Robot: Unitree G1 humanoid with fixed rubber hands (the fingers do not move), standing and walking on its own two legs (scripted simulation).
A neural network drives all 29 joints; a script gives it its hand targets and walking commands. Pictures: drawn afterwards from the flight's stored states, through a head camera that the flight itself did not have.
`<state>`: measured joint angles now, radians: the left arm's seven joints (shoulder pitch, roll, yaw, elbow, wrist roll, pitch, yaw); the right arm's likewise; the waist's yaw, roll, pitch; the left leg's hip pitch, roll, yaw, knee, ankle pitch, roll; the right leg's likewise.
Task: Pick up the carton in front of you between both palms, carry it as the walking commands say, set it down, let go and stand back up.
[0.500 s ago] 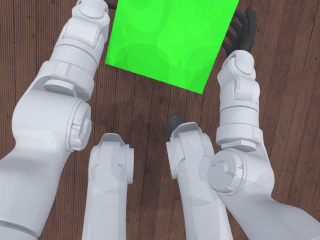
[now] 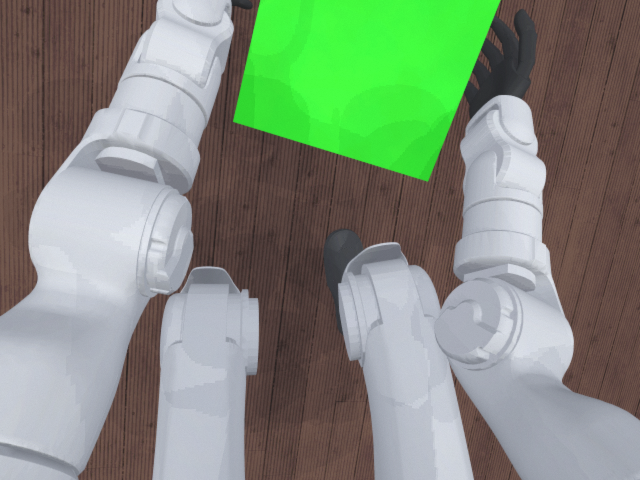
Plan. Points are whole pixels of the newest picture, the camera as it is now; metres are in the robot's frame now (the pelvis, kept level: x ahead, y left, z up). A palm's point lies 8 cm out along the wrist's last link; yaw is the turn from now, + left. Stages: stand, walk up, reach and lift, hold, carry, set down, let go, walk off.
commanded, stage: set down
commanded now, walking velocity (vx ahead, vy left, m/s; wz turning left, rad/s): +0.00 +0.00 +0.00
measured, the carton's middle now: (347, 61) +0.53 -0.10 -0.25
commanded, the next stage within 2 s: none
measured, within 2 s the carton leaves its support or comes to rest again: rests again in 0.30 s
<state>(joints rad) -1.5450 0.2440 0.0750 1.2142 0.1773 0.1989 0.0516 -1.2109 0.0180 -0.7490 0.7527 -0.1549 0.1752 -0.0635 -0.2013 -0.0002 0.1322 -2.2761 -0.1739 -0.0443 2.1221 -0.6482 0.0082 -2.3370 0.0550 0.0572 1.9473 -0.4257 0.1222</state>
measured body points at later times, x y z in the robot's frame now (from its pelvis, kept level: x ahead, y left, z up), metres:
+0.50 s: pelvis +0.01 +0.00 -0.01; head +0.37 +0.04 +0.25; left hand +0.57 +0.05 -0.20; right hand +0.48 -0.24 -0.18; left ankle +0.07 +0.09 -0.37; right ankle +0.15 -0.14 -0.37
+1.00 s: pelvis -0.01 -0.01 -0.02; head +0.37 +0.03 +0.21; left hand +0.58 +0.09 -0.23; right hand +0.45 -0.29 -0.20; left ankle +0.07 +0.09 -0.37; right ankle +0.15 -0.14 -0.37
